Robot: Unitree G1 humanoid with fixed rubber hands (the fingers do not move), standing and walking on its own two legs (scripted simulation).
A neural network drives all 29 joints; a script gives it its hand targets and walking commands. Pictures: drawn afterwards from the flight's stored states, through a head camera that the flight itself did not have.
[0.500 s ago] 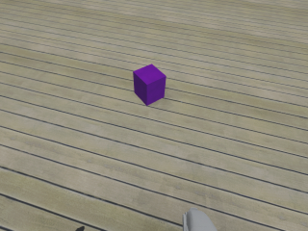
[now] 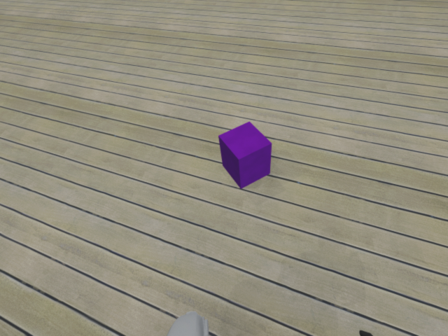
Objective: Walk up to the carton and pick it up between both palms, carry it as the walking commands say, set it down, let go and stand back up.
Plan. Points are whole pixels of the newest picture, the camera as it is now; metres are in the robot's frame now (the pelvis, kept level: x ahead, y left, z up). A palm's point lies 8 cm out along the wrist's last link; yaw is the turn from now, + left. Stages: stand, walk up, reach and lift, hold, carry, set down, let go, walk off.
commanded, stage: walk up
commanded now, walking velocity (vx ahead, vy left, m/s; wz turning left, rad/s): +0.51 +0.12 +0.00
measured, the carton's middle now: (245, 155) +1.11 +0.01 -0.66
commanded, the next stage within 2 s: none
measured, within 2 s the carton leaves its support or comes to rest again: neither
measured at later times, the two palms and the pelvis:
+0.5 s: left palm (118, 258) +0.32 +0.31 -0.15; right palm (342, 308) +0.20 -0.18 -0.12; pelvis +0.25 +0.07 +0.00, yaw +0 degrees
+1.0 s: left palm (161, 197) +0.47 +0.23 -0.12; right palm (345, 184) +0.52 -0.27 -0.15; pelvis +0.48 -0.02 +0.00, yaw +0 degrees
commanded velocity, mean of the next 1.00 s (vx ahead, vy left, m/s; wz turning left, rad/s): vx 0.46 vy -0.05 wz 0.00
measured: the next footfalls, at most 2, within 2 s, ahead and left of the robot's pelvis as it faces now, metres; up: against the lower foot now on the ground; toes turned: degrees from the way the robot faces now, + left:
left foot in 0.24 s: +0.28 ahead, +0.17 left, +0.00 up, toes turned +9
right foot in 0.78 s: +0.53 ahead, -0.13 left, +0.00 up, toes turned -9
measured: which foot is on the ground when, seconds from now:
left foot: up 0.00-0.22, down 0.24-0.78, up 0.80-1.00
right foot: down 0.00-0.26, up 0.28-0.76, down 0.78-1.00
